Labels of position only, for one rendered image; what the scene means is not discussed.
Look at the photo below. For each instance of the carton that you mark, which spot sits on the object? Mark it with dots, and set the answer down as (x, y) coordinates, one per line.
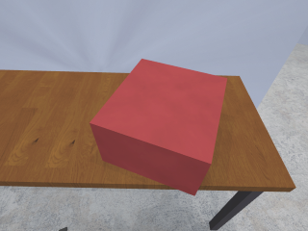
(162, 123)

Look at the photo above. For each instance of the table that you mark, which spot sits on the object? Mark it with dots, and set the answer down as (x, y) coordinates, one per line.
(46, 139)

